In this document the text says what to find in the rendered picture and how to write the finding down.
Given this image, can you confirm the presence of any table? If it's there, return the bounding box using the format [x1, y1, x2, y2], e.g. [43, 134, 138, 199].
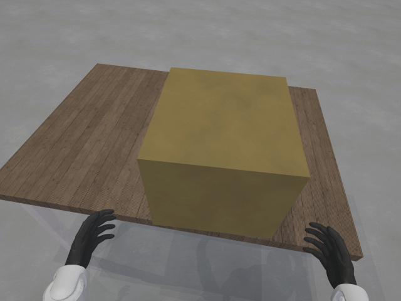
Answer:
[0, 63, 364, 261]

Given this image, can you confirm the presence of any robot right hand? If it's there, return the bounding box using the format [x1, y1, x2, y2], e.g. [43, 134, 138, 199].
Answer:
[303, 222, 357, 289]

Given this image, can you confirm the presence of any right robot forearm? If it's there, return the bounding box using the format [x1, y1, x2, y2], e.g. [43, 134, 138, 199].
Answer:
[330, 283, 369, 301]

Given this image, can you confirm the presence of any left robot forearm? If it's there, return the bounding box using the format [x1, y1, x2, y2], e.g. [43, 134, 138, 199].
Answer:
[43, 265, 88, 301]

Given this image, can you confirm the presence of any carton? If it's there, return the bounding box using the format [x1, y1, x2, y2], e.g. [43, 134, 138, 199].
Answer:
[137, 67, 310, 238]

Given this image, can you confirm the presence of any robot left hand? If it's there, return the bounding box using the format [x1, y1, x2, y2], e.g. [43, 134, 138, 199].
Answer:
[65, 209, 116, 269]

